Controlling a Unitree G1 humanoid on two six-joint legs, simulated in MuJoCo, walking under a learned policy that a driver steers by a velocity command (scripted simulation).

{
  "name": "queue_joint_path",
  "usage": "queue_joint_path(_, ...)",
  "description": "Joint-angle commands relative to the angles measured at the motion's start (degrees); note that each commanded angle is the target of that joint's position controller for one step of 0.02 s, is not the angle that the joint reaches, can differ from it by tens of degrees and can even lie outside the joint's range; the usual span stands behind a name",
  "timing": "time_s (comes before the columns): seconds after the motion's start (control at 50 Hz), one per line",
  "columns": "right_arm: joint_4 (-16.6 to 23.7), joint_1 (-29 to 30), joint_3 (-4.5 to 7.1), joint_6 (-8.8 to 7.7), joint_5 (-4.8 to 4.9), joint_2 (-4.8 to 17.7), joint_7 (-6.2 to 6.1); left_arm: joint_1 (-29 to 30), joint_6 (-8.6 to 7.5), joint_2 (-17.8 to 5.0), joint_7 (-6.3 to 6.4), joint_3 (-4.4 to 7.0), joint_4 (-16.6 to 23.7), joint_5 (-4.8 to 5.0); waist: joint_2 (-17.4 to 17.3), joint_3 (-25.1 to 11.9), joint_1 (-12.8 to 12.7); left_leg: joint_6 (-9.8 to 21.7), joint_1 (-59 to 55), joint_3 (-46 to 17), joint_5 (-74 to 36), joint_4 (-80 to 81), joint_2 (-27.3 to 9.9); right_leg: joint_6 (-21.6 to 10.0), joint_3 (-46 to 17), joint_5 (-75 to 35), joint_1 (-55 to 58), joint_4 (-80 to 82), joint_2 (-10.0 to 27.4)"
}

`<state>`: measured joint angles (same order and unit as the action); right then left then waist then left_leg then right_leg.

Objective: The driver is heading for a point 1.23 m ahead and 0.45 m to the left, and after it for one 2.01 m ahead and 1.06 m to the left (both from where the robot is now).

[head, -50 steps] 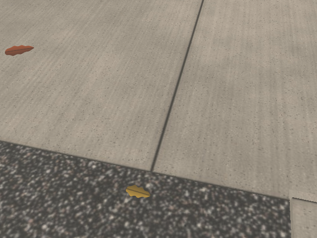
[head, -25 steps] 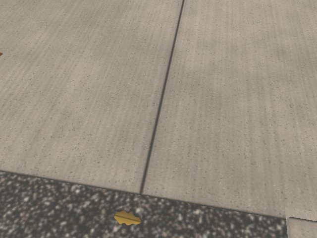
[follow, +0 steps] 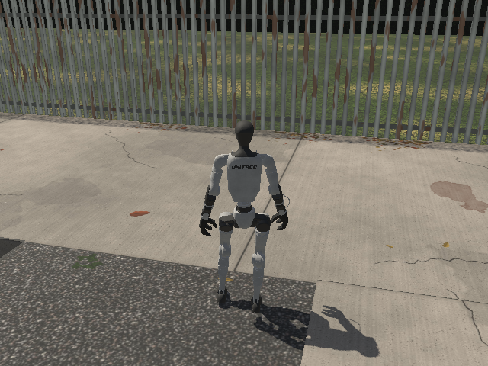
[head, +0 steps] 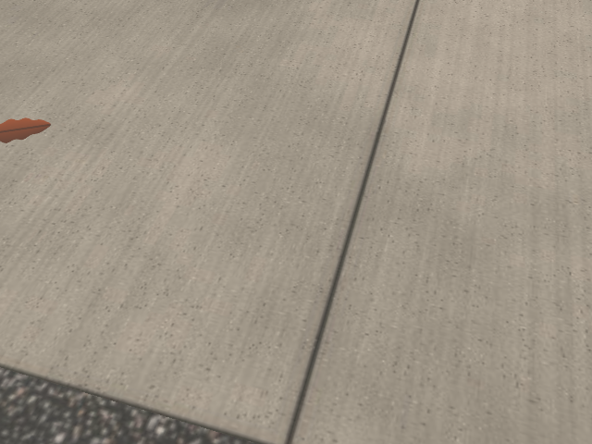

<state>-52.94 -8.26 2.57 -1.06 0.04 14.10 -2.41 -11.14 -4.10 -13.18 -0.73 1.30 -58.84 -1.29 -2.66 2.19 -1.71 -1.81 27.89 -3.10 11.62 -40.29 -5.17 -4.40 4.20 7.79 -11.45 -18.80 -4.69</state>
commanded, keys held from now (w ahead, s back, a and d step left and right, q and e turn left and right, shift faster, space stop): no key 0.68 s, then w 0.32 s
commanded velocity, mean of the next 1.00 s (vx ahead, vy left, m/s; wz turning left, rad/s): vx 0.10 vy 0.00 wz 0.00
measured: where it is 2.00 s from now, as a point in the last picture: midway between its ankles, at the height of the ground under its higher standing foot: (287, 381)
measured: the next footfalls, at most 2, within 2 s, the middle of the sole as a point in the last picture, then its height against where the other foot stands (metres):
left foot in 0.08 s outside the picture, level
right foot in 1.48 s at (352, 419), level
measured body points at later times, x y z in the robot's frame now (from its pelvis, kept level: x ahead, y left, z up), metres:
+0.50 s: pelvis +0.07 +0.03 +0.00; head +0.08 +0.03 +0.44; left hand +0.12 +0.29 -0.15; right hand +0.15 -0.23 -0.15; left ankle +0.08 +0.15 -0.74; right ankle +0.02 -0.08 -0.74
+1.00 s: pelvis +0.12 +0.07 -0.02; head +0.13 +0.08 +0.43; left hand +0.08 +0.33 -0.17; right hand +0.19 -0.21 -0.14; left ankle +0.13 +0.17 -0.74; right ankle +0.03 -0.08 -0.74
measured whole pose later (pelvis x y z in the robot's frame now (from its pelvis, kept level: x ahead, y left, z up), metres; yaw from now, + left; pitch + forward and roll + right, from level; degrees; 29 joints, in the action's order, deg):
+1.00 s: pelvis +0.12 +0.07 -0.02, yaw -1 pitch +0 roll +0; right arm -60.7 -10.7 4.4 -4.6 1.7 13.4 0.1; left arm -21.0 -2.7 -14.6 1.0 3.1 -64.0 1.6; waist 2.5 0.8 -1.1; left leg 2.7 16.6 4.6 16.1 -33.8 -0.8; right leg 0.2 0.8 24.6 -6.6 -33.5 3.3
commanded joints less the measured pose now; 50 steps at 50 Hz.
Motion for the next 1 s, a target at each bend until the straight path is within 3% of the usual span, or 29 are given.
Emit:
queue_joint_path(0.02,0.79,-4.26,1.22,0.83,-0.16,4.69,-0.16,3.9,0.24,-8.68,0.74,1.3,2.93,0.75,6.19,-4.58,3.09,0.51,-14.0,1.08,-2.72,6.3,0.77,-7.98,-9.25,-7.38,-6.23,5.52,15.71)
queue_joint_path(0.06,0.45,-4.3,1.42,0.61,-1.12,5.18,-0.19,2.3,0.67,-6.52,0.79,0.5,2.1,1.5,4.43,-3.1,3.84,1.9,-18.97,1.05,-8.29,15.76,0.82,-4.31,-9.31,0.9,-7.07,2.4,12.71)
queue_joint_path(0.08,0.65,-4.66,1.78,0.46,-1.3,7.31,-0.41,-0.16,0.63,-5.23,0.79,0.04,1.59,0.91,1.64,-3.39,2.81,2.9,-21.99,-2.28,-17.1,17.34,-2.53,-1.61,-8.3,4.29,-7.87,-0.49,10.23)
queue_joint_path(0.1,0.83,-3.46,2.32,0.56,-0.65,10.9,-0.63,-5.39,0.45,-5.26,0.64,0.28,0.92,0.25,-4.92,-3.8,-1.64,5.61,-23.79,-4.58,-22.56,15.4,-5.13,0.38,-5.57,8.73,-9.62,-2.46,5.85)
queue_joint_path(0.12,-0.31,-2.37,1.9,0.63,-0.2,8.08,-0.16,-6.06,1.05,-3.9,1.15,-0.07,0.56,0.39,-7.93,-5.06,-1.94,6.84,-18.92,-4.32,-11.43,16.75,-4.04,1.61,-3.4,8.61,-4.71,-1.41,4.89)
queue_joint_path(0.14,-0.09,-1.05,1.52,0.49,-0.05,5.49,0.38,-2.93,1.73,-5.69,1.54,0.18,0.78,0.53,-4.83,-2.74,-0.34,5.4,-15.74,-3.17,-6.8,17.51,-1.58,2.23,-3.13,7.07,-2.8,-1.82,4.9)
queue_joint_path(0.16,-0.15,-0.41,1.27,0.23,-0.4,4.88,0.57,-1.47,2.29,-6.4,1.91,0.36,0.92,0.85,-2.72,-2.73,0.17,4.11,-15.64,-1.99,-8.1,17.29,-0.52,2.08,-3.32,5.36,-2.51,-2.32,5.28)
queue_joint_path(0.28,-2.47,-1.62,1.45,-0.58,0.05,5.54,0.46,-1.17,3.03,-6.57,2.19,0.49,-0.18,1.2,0.35,-5.36,0.96,4.17,-19.87,-0.29,-20.61,13.97,0.82,2.08,-3.97,-5.68,0.44,-4.29,6.57)
queue_joint_path(0.42,-4.12,-1.0,1.45,0.1,0.14,5.23,0.35,-1.4,3.91,-6.09,2.39,0.62,-1.75,1.3,2.42,-4.65,1.04,4.54,-19.7,0.53,-20.13,13.63,1.6,2.54,-3.89,-7.43,1.85,-4.98,6.83)
queue_joint_path(0.68,-6.59,-0.51,1.34,1.2,-0.02,4.34,-0.02,-2.63,3.84,-5.38,2.75,0.43,-3.74,1.09,2.39,-1.4,1.32,3.76,-19.2,1.34,-12.74,15.32,2.68,2.87,-4.05,-1.44,-0.03,-3.26,7.08)
queue_joint_path(0.7,-7.37,-1.53,1.18,1.3,-0.04,3.63,-0.02,-4.04,3.85,-4.81,2.77,0.34,-4.51,1.11,2.53,-2.55,1.23,3.7,-19.64,2.22,-6.77,15.3,3.5,2.65,-3.7,4.75,0.39,-2.55,6.7)
queue_joint_path(0.72,-7.67,-1.63,1.26,1.44,0.22,3.64,-0.05,-4.62,3.96,-5.36,2.84,0.62,-4.85,1.47,3.32,-1.3,1.14,3.82,-18.22,3.61,2.62,14.01,4.99,1.75,-4.13,13.91,-0.72,-1.87,6.56)
queue_joint_path(0.76,-7.03,-0.44,1.46,1.05,0.53,3.9,-0.09,-4.95,3.81,-8.04,3.11,1.59,-4.13,2.21,6.74,3.51,0.44,4.22,-10.32,5.75,19.04,9.28,7.13,-1.99,-10.18,32.92,-3.24,1.66,10.26)
queue_joint_path(0.8,-5.07,2.8,1.14,-0.71,0.96,2.46,0.59,-7.73,2.6,-11.32,3.16,2.86,-4.13,2.76,12.24,7.51,-0.97,4.44,-1.77,7.25,14.91,-1.94,6.39,-7.79,-24.3,41.68,-1.79,9.35,20.93)
queue_joint_path(0.82,-4.32,4.08,1.06,-1.6,1.23,2.23,1.07,-7.87,1.78,-11.47,3.12,3.15,-3.98,2.69,12.12,9.46,-1.19,4.99,1.76,5.2,13.7,-6.24,3.86,-9.92,-28.86,39.57,-1.65,10.95,24.7)
queue_joint_path(0.86,-3.5,4.78,1.34,-2.91,1.83,2.93,1.9,-8.01,0.37,-9.59,2.68,2.99,-3.39,2.31,10.46,9.63,-1.03,5.89,8.34,2.68,17.65,-9.69,0.81,-10.05,-28.72,30.4,3.85,10.12,25.82)
queue_joint_path(0.88,-3.33,4.64,1.39,-3.43,2.1,3.13,2.26,-7.47,0.07,-9.19,2.42,3.01,-2.93,2.68,9.66,8.79,-0.6,6.23,7.92,2.66,17.56,-6.18,0.05,-8.75,-25.84,26.55,5.57,9.14,24.58)
queue_joint_path(0.92,-4.42,2.04,1.57,-4.08,2.12,2.41,2.72,-5.1,0.23,-9.62,1.96,3.18,-2.04,3.32,8.73,6.38,1.74,6.04,-4.51,7.02,11.13,5.44,2.36,-5.77,-17.03,20.18,0.95,6.39,19.4)
queue_joint_path(0.96,-9.11,-8.91,2.69,-3.71,1.75,3.0,2.71,-4.62,0.69,-9.86,1.6,3.22,-1.53,3.14,7.67,1.9,5.84,4.66,-24.04,11.13,1.82,9.79,7.65,-3.96,-10.97,13.1,-8.55,-0.5,14.56)
queue_joint_path(0.98,-10.66,-15.41,3.54,-3.5,1.62,4.7,2.53,-3.1,0.42,-8.53,1.56,2.75,-0.93,2.95,3.63,-0.22,8.9,5.86,-31.27,6.05,2.71,12.25,4.94,-1.84,-6.82,5.48,-12.71,-10.78,11.7)
queue_joint_path(1.0,-11.39,-22.48,4.85,-3.64,1.35,10.64,2.11,-2.11,-0.11,-4.06,1.6,1.59,1.17,2.35,-12.89,-3.0,10.39,12.14,-38.24,-17.23,9.45,22.94,-9.13,2.9,0.9,10.14,-23.12,-32.83,5.16)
